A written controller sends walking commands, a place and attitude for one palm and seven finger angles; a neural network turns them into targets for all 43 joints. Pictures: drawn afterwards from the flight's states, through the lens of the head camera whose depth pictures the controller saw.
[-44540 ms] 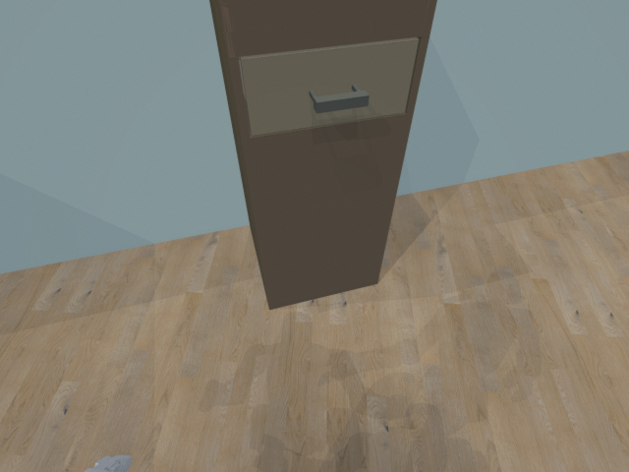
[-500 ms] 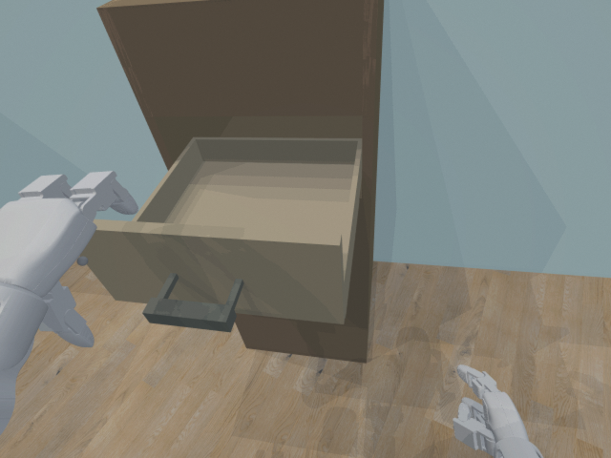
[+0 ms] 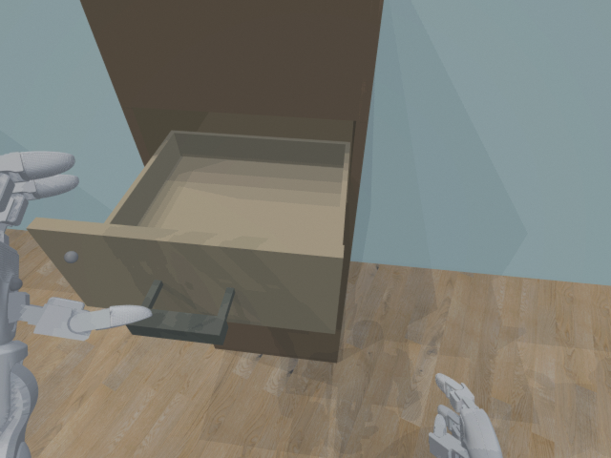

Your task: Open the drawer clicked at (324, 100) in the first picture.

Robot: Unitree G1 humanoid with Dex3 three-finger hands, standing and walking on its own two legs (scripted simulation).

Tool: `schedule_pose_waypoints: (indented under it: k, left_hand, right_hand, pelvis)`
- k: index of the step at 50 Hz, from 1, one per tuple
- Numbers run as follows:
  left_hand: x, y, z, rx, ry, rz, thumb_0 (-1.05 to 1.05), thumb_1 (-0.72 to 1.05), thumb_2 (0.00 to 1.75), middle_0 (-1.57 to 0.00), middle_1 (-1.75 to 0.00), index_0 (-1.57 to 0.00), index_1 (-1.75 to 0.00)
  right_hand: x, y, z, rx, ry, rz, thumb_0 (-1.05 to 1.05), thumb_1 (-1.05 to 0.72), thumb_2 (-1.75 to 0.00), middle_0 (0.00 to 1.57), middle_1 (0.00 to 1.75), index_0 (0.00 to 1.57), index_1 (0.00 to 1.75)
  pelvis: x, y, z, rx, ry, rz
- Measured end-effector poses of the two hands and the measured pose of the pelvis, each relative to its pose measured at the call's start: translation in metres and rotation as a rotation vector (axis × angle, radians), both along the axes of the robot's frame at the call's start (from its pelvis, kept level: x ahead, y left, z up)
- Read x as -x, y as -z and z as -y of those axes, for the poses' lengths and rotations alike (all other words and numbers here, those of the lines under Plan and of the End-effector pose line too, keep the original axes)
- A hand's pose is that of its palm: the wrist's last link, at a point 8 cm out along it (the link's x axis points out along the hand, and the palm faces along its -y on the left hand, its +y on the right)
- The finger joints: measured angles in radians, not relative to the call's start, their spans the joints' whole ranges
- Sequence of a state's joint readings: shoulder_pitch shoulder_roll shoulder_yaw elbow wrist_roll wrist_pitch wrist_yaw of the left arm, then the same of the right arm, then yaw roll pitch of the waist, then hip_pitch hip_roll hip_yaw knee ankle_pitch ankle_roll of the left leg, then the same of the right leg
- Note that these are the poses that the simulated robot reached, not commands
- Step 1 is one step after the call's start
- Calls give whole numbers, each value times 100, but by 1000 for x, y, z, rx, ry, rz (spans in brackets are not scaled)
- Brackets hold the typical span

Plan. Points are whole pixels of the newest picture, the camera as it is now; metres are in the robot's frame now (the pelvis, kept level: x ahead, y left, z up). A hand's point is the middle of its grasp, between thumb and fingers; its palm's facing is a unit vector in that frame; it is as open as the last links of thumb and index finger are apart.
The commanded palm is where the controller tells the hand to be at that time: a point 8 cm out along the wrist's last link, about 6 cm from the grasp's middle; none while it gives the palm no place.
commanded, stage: draw the hand back to the body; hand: left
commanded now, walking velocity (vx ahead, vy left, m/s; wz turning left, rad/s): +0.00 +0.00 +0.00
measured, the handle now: (185, 309) +0.27 +0.20 +0.07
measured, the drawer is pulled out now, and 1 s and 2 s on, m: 0.30 0.30 0.30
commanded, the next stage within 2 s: step back with the hand held close in 0.76 s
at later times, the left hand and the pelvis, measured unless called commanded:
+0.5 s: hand (66, 250) +0.20 +0.23 +0.25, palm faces +0.51 -0.77 -0.38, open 9.2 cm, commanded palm +0.15 +0.28 +0.26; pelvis +0.02 +0.00 +0.00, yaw +0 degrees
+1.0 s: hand (62, 262) +0.19 +0.23 +0.25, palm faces +0.51 -0.75 -0.42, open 7.4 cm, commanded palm +0.12 +0.28 +0.26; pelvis +0.00 -0.01 +0.00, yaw +2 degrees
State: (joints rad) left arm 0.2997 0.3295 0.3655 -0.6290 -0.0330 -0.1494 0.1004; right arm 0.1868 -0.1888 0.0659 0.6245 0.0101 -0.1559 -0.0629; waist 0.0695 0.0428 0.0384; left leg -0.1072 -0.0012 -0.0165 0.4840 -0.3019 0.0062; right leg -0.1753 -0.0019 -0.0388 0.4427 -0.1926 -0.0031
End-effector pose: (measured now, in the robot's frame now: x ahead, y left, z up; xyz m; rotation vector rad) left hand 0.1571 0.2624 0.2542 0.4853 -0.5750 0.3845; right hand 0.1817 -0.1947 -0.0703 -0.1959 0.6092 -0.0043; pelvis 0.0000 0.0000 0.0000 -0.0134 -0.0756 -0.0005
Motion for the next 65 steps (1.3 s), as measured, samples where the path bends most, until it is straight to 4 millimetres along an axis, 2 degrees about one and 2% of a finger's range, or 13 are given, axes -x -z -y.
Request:
schedule_pose_waypoints:
  k: [7, 16, 26, 34, 44, 48, 54, 59, 65]
  left_hand:
    - [-7, -6, 0, 5, 5, 42, -1, -14, 46, -29, -96, -29, -96]
    - [-14, -12, 2, -55, -1, 0, -1, 17, 59, -26, -76, -27, -77]
    - [-1, -6, -3, -42, -69, -44, 0, 51, 74, -24, -54, -24, -54]
    - [5, -4, -2, -11, -85, -25, 0, 76, 85, -22, -38, -22, -38]
    - [7, -5, 3, -18, -66, -25, 1, 87, 89, -21, -31, -21, -32]
    - [8, -8, 1, -82, -71, -30, 1, 88, 90, -21, -31, -21, -31]
    - [9, 11, -11, -99, -37, -79, 1, 88, 90, -21, -30, -21, -31]
    - [22, 22, -22, -122, -20, -107, 1, 88, 90, -21, -30, -22, -31]
    - [49, 0, -10, -205, 22, 44, 1, 88, 90, -22, -30, -22, -31]
  right_hand:
    - [5, 5, 16, 39, 29, -33, 1, -90, -90, 20, 30, 20, 30]
    - [-11, 6, 19, 7, 53, -15, 1, -90, -90, 20, 30, 20, 30]
    - [-25, 3, 14, -10, 34, 3, 1, -90, -90, 20, 30, 20, 30]
    - [-23, 2, 16, -7, 23, 11, 1, -90, -90, 20, 30, 20, 30]
    - [-8, 5, 23, -9, 45, 3, 1, -90, -90, 20, 30, 20, 30]
    - [1, 7, 30, 17, 60, -33, 1, -90, -90, 20, 30, 20, 30]
    - [31, 11, 45, 108, 133, -139, 1, -90, -90, 20, 30, 20, 30]
    - [56, 2, 46, 165, 164, -164, 1, -90, -90, 20, 30, 20, 30]
    - [69, -1, 35, 140, 111, -113, 1, -90, -90, 20, 30, 20, 30]
  pelvis:
    - [-11, -1, -1, 3, -1, 3]
    - [-18, -2, -1, 1, 8, -14]
    - [-19, -2, 5, 2, 1, -18]
    - [-14, -1, 9, 1, -5, -7]
    - [-7, -1, 12, -1, 0, 3]
    - [-2, 1, 11, 12, -25, -38]
    - [8, 6, 1, 20, -44, -81]
    - [17, 7, -4, -3, -32, -91]
    - [32, 10, 1, -7, -25, -90]
